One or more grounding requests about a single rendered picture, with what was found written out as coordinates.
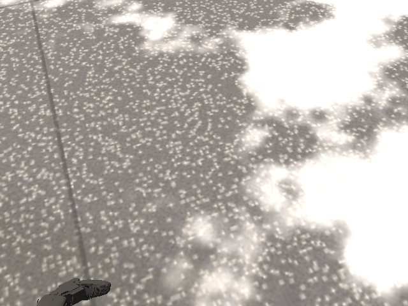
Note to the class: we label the left robot hand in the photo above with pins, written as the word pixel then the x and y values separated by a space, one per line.
pixel 74 291

